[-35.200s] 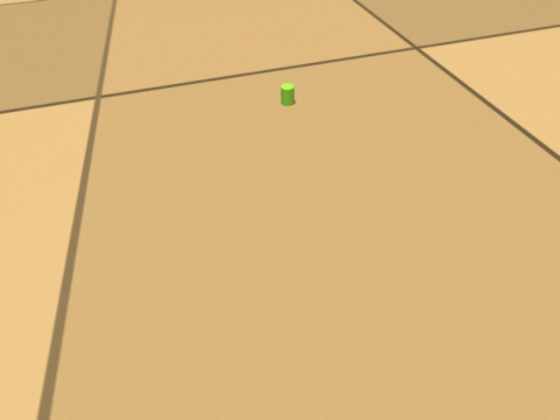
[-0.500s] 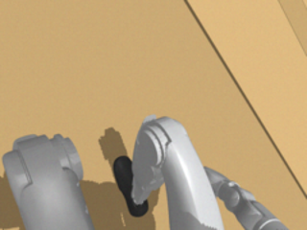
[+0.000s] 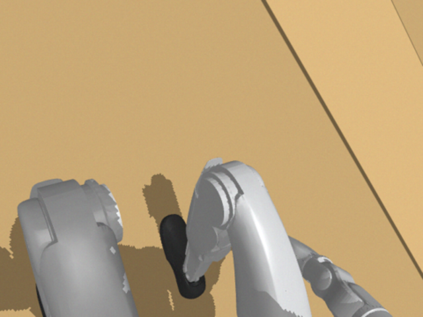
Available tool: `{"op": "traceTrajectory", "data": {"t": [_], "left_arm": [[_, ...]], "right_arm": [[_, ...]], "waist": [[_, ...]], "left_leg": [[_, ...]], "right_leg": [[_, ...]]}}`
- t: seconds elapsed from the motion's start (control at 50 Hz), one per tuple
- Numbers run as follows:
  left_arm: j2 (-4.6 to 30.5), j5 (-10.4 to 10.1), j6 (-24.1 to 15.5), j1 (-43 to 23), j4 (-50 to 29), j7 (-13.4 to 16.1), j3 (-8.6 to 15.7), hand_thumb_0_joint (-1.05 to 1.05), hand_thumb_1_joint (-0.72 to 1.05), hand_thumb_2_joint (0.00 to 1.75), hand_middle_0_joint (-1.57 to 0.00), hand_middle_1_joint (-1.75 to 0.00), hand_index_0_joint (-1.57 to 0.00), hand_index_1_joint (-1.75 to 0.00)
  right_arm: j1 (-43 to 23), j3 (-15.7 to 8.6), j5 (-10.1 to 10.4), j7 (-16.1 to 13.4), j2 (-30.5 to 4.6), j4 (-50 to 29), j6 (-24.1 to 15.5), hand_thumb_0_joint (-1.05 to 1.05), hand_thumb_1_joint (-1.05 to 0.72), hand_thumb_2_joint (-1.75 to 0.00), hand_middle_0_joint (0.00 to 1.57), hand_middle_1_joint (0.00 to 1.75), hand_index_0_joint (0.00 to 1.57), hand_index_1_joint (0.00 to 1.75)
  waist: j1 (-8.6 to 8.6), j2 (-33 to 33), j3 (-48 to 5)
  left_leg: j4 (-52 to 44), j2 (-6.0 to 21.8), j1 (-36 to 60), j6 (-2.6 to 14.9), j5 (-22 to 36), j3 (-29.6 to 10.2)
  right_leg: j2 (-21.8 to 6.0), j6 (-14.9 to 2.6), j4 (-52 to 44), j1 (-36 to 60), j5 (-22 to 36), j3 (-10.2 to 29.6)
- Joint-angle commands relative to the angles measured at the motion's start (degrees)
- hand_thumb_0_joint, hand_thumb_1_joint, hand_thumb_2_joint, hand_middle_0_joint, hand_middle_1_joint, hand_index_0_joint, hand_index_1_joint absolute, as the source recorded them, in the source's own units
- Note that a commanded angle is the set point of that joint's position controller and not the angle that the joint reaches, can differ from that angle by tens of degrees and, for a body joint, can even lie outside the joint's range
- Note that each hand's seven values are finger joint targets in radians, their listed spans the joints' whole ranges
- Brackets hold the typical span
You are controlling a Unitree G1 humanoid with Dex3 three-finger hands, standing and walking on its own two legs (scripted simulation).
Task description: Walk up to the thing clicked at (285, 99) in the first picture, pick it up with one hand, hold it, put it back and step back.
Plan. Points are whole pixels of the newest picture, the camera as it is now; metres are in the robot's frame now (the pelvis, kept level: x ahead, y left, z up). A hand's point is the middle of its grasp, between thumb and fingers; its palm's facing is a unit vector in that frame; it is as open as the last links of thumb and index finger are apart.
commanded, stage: withdraw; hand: left
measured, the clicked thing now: out of the picture +0.41 +0.34 -0.22
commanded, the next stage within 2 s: rise in 0.10 s
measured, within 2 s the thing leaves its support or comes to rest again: rests again in 0.04 s
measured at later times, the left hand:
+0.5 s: hand out of the picture +0.30 +0.45 -0.03, palm faces +0.51 -0.79 -0.34, open 17.2 cm
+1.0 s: hand out of the picture +0.22 +0.33 +0.17, palm faces +0.41 -0.79 -0.45, open 17.0 cm
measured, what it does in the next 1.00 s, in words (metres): rises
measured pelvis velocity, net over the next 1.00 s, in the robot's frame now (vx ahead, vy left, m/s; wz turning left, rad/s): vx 0.05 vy -0.02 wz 0.26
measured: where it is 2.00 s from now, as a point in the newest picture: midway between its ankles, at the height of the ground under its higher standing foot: (137, 298)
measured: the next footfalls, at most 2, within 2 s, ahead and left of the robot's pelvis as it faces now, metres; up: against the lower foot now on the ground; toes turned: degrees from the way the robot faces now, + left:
none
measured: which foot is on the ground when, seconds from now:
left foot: down 0.00-1.00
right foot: down 0.00-1.00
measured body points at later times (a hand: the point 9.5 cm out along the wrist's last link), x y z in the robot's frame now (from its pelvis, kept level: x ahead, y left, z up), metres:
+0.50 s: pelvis +0.01 -0.01 +0.06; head +0.17 +0.15 +0.45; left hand +0.27 +0.48 -0.01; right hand +0.25 -0.22 -0.01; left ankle +0.08 +0.12 -0.25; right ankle +0.15 -0.12 -0.25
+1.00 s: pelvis +0.05 -0.02 +0.27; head +0.20 +0.05 +0.68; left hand +0.20 +0.37 +0.19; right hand +0.30 -0.21 +0.16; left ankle +0.08 +0.12 -0.25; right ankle +0.15 -0.12 -0.25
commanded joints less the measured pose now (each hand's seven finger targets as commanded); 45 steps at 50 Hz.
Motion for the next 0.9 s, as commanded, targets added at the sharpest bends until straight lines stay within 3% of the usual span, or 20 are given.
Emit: {"op": "traceTrajectory", "data": {"t": [0.0, 0.02, 0.08, 0.14, 0.2, 0.22, 0.26, 0.28, 0.3, 0.32, 0.36, 0.38, 0.4, 0.44, 0.5, 0.56, 0.6, 0.68, 0.76, 0.88], "left_arm": [[15.6, -1.7, 0.7, -5.9, -13.7, -4.7, 0.4, 0.0, -0.61, 0.1, -0.09, -0.09, -0.1, -0.09], [14.6, -2.1, 2.3, -4.0, -14.8, -6.1, 0.2, 0.0, -0.61, 0.11, -0.11, -0.11, -0.12, -0.1], [3.1, -5.4, 7.6, 3.9, -11.3, -11.3, -5.3, 0.0, -0.61, 0.06, -0.09, -0.09, -0.11, -0.08], [1.2, -9.8, 9.5, 2.0, -20.2, -14.2, -4.5, 0.0, -0.61, 0.04, -0.07, -0.07, -0.1, -0.05], [0.0, -11.6, 10.5, -3.2, -25.1, -14.2, -4.1, 0.0, -0.52, 0.02, -0.04, -0.01, -0.03, 0.0], [12.6, 1.2, 15.8, 2.8, -20.2, -12.0, -3.9, 0.0, -0.52, 0.07, -0.07, -0.06, -0.06, -0.06], [6.4, -0.6, 18.8, -8.7, -27.1, -10.8, -6.7, 0.0, -0.56, 0.08, -0.08, -0.08, -0.07, -0.09], [9.0, -0.1, 19.8, -10.9, -29.0, -9.9, -5.4, 0.0, -0.58, 0.09, -0.08, -0.07, -0.06, -0.08], [12.4, 1.1, 21.7, -5.3, -29.6, -8.8, -2.3, 0.0, -0.58, 0.08, -0.09, -0.08, -0.08, -0.09], [13.2, 2.3, 24.1, -0.4, -30.8, -8.2, -2.5, 0.0, -0.59, 0.08, -0.1, -0.07, -0.08, -0.08], [18.4, 3.8, 27.2, -3.3, -39.5, -6.7, 0.3, 0.0, -0.51, 0.15, -0.08, -0.1, -0.08, -0.1], [14.4, 4.5, 29.4, 0.3, -37.2, -6.5, -2.2, 0.0, -0.43, 0.16, -0.07, -0.08, -0.07, -0.08], [14.8, 4.7, 30.8, -1.1, -42.1, -5.9, -1.7, 0.0, -0.38, 0.15, -0.07, -0.08, -0.07, -0.08], [5.5, 5.1, 35.3, 6.7, -36.8, -5.3, -5.4, 0.0, -0.46, 0.11, -0.06, -0.07, -0.06, -0.07], [-3.1, 5.0, 40.9, 15.0, -36.0, -4.7, -8.9, 0.0, -0.5, 0.09, -0.06, -0.06, -0.06, -0.06], [-8.6, 4.9, 45.9, 17.9, -41.4, -4.1, -13.1, 0.0, -0.45, 0.12, -0.07, -0.07, -0.06, -0.08], [-9.7, 4.9, 48.9, 19.0, -45.9, -3.4, -15.2, 0.0, -0.49, 0.09, -0.06, -0.07, -0.06, -0.07], [-4.6, 4.9, 53.5, 21.0, -61.2, -0.7, -13.4, 0.0, -0.46, 0.11, -0.06, -0.07, -0.06, -0.07], [-6.0, 4.6, 57.8, 27.1, -68.0, 2.0, -12.9, 0.0, -0.45, 0.11, -0.06, -0.07, -0.06, -0.07], [-15.2, 4.0, 63.1, 36.8, -67.6, 5.0, -17.6, 0.0, -0.47, 0.1, -0.06, -0.07, -0.06, -0.07]], "right_arm": [[3.4, -9.9, 2.0, -1.8, -20.8, 0.6, 1.3, 0.0, -0.9, -0.9, 0.2, 0.3, 0.2, 0.3], [4.1, -10.6, 2.4, -2.0, -20.6, 0.7, 1.2, 0.0, -0.9, -0.9, 0.2, 0.3, 0.2, 0.3], [4.2, -12.8, 5.0, -2.6, -19.8, -0.2, 0.7, 0.0, -0.89, -0.9, 0.2, 0.3, 0.2, 0.3], [5.2, -15.2, 7.3, -3.0, -19.5, 0.1, -0.7, 0.0, -0.88, -0.89, 0.2, 0.3, 0.2, 0.3], [6.6, -17.0, 8.9, -3.3, -18.1, 0.5, -2.0, 0.0, -0.81, -0.89, 0.2, 0.3, 0.2, 0.3], [9.6, -21.7, 11.2, -4.0, -16.9, 3.6, -1.3, 0.0, -0.89, -0.92, 0.2, 0.3, 0.2, 0.3], [9.6, -21.6, 12.6, -3.9, -14.8, 1.3, -1.0, 0.0, -0.96, -0.92, 0.2, 0.3, 0.2, 0.3], [10.7, -22.3, 13.4, -4.0, -14.9, 1.4, -0.8, 0.0, -0.96, -0.93, 0.2, 0.3, 0.2, 0.3], [11.1, -23.2, 13.8, -4.3, -14.9, 1.1, -0.6, 0.0, -0.99, -0.93, 0.2, 0.3, 0.2, 0.3], [11.0, -23.6, 14.2, -4.5, -14.2, 0.2, -0.6, 0.0, -1.0, -0.93, 0.2, 0.3, 0.2, 0.3], [13.1, -25.0, 15.3, -4.7, -13.3, 0.2, 0.1, 0.0, -0.93, -0.9, 0.2, 0.3, 0.2, 0.3], [13.0, -25.6, 15.8, -4.8, -12.5, -0.2, 0.4, 0.0, -0.9, -0.9, 0.2, 0.3, 0.2, 0.3], [13.7, -26.3, 16.4, -5.0, -11.7, 0.6, 0.5, 0.0, -0.9, -0.9, 0.2, 0.3, 0.2, 0.3], [13.9, -27.9, 17.5, -5.1, -11.1, 0.0, 0.6, 0.0, -0.9, -0.9, 0.2, 0.3, 0.2, 0.3], [14.7, -30.3, 19.2, -5.4, -9.3, -0.7, 1.0, 0.0, -0.9, -0.9, 0.2, 0.3, 0.2, 0.3], [15.5, -32.9, 20.7, -5.7, -8.6, -1.8, 1.4, 0.0, -0.9, -0.9, 0.2, 0.3, 0.2, 0.3], [16.1, -33.8, 21.5, -6.1, -8.4, -2.3, 1.5, 0.0, -0.9, -0.9, 0.2, 0.3, 0.2, 0.3], [17.0, -34.5, 22.7, -7.7, -7.0, -4.9, 1.6, 0.0, -0.9, -0.9, 0.2, 0.3, 0.2, 0.3], [17.2, -34.4, 23.3, -10.2, -5.1, -6.5, 0.8, 0.0, -0.9, -0.9, 0.2, 0.3, 0.2, 0.3], [17.7, -33.0, 23.1, -13.5, -1.1, -6.2, -1.3, 0.0, -0.9, -0.9, 0.2, 0.3, 0.2, 0.3]], "waist": [[-2.58, 43.9, -36.2], [-2.09, 43.4, -37.1], [-2.12, 36.1, -35.9], [0.41, 34.3, -38.8], [0.0, 33.4, -42.2], [3.18, 38.9, -45.9], [1.14, 40.1, -47.4], [1.79, 41.4, -48.8], [4.63, 43.3, -49.9], [5.79, 44.6, -50.3], [7.69, 46.7, -52.9], [7.64, 47.1, -52.9], [8.41, 47.2, -51.6], [7.97, 43.9, -50.2], [8.64, 35.4, -51.9], [8.52, 29.6, -54.2], [8.24, 26.4, -56.1], [10.47, 24.1, -62.1], [11.82, 25.4, -64.0], [11.08, 22.9, -58.9]], "left_leg": [[-25.9, 4.4, 25.3, -2.66, 8.1, 6.2], [-26.3, 4.3, 24.6, -2.62, 7.9, 6.4], [-26.7, 3.6, 20.0, -1.67, 5.3, 6.7], [-27.2, 3.1, 20.3, -1.3, 4.6, 6.7], [-27.2, 2.8, 20.5, -0.84, 3.5, 7.0], [-30.4, 2.8, 26.5, -0.67, 5.6, 9.4], [-32.3, 3.1, 25.2, -0.61, 3.0, 9.6], [-33.0, 2.9, 25.3, -0.61, 1.6, 10.2], [-35.2, 2.9, 27.3, -0.74, 1.5, 10.8], [-36.9, 3.0, 28.5, -0.65, 1.3, 11.4], [-38.5, 2.6, 29.3, -0.54, 1.7, 12.6], [-40.1, 2.5, 30.3, -0.57, 1.4, 13.0], [-40.9, 2.4, 29.5, -0.49, 0.5, 13.5], [-43.4, 2.1, 29.8, -0.58, 0.4, 13.4], [-44.0, 1.3, 28.2, 0.18, 1.3, 14.5], [-46.3, 0.7, 29.9, 0.87, 0.1, 15.5], [-48.2, 0.6, 32.4, 1.1, 1.6, 15.5], [-53.8, 0.3, 38.7, 1.62, 3.8, 17.0], [-59.9, 0.0, 45.9, 1.57, 5.5, 18.5], [-65.8, -0.8, 51.2, 1.95, 12.5, 21.5]], "right_leg": [[0.6, -4.33, -8.0, 10.7, 6.6, -3.8], [0.6, -4.41, -8.1, 10.9, 6.5, -3.7], [0.4, -4.21, -9.5, 8.8, 4.9, -3.9], [0.1, -4.27, -9.9, 7.4, 4.8, -3.3], [-0.4, -4.53, -9.9, 6.6, 4.3, -2.2], [-1.2, -5.0, -11.9, 6.1, 4.3, 0.0], [-1.3, -5.4, -12.5, 4.5, 2.9, 0.9], [-1.3, -5.36, -13.1, 5.0, 2.2, 1.3], [-1.6, -5.42, -13.6, 5.7, 1.8, 1.9], [-1.6, -5.56, -14.4, 6.0, 1.0, 2.5], [-1.8, -6.01, -14.9, 5.8, 0.7, 3.7], [-2.0, -6.14, -15.2, 5.5, 0.4, 4.2], [-1.9, -6.3, -15.9, 4.6, -0.2, 4.5], [-2.4, -6.35, -17.2, 3.6, -0.4, 4.6], [-2.6, -6.27, -21.3, 5.4, -1.2, 5.4], [-2.9, -6.22, -26.4, 7.5, -2.7, 6.9], [-3.2, -5.88, -29.4, 10.9, -1.8, 7.6], [-3.6, -5.48, -36.6, 22.2, -0.4, 9.9], [-4.1, -5.4, -43.1, 31.6, 0.9, 12.2], [-4.5, -4.86, -53.7, 45.3, 6.8, 14.8]]}}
